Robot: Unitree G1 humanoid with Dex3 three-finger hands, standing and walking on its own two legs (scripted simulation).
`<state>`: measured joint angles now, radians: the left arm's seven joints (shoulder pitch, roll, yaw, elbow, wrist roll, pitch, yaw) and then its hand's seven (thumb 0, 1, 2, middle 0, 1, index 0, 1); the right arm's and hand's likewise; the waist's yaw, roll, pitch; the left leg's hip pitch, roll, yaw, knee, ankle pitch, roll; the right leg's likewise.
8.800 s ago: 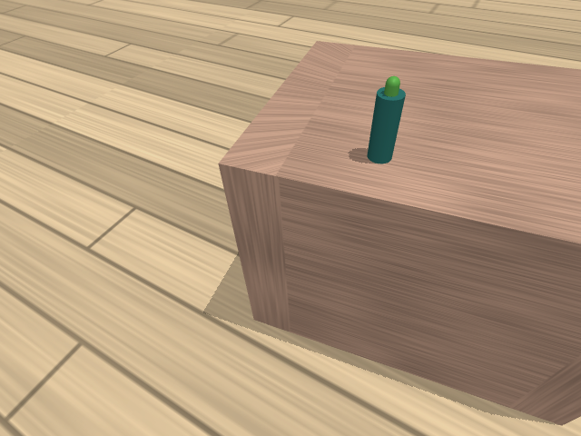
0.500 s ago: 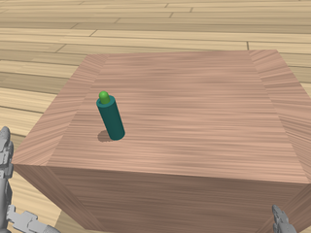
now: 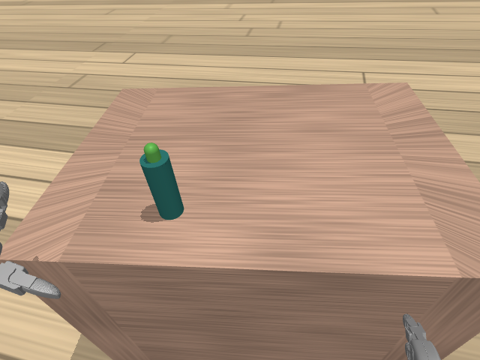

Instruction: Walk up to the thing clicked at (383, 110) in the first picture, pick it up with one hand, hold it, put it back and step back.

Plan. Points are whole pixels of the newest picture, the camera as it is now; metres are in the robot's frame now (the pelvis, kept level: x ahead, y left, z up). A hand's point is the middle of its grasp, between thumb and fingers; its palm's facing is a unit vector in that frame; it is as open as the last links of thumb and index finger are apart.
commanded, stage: go down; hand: left
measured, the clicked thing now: (161, 180) +0.47 +0.19 +0.07
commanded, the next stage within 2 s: none
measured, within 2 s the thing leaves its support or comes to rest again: neither
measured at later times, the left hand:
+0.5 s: hand (19, 212) +0.32 +0.34 +0.16, palm faces +0.17 -0.98 -0.06, open 17.4 cm
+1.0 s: hand (20, 197) +0.35 +0.36 +0.16, palm faces +0.13 -0.99 -0.01, open 17.6 cm
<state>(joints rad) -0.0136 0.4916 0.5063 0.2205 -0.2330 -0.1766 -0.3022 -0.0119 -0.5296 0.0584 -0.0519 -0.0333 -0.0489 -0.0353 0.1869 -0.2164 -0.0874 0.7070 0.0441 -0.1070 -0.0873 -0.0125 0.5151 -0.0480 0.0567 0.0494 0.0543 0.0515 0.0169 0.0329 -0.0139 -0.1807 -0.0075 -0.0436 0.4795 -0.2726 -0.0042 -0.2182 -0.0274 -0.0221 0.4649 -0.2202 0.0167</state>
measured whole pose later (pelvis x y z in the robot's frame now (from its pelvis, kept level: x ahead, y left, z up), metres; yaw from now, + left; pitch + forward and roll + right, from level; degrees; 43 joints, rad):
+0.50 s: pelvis +0.00 +0.01 +0.00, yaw +0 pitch +2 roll -1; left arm -0.32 0.61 0.57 0.65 -0.26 -0.05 -0.52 -0.01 -0.51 0.09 -0.03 -0.02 -0.03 -0.03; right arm 0.19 -0.23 -0.03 0.78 0.03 -0.18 -0.14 -0.01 0.53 -0.05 0.06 0.05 0.06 0.05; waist 0.01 0.02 -0.06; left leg -0.24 -0.01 -0.03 0.48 -0.27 0.01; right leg -0.27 -0.03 -0.01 0.44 -0.20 0.03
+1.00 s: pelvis +0.00 +0.01 +0.00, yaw +0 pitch +5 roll -1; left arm -0.48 0.73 0.59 0.88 -0.25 -0.03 -0.61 -0.01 -0.57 0.07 -0.04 -0.03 -0.03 -0.04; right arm 0.17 -0.23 0.03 0.79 0.02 -0.22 -0.19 -0.01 0.54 -0.05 0.06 0.05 0.06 0.05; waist -0.02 0.01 -0.09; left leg -0.31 0.00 -0.04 0.50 -0.27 0.00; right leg -0.33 -0.02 -0.02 0.45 -0.20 0.02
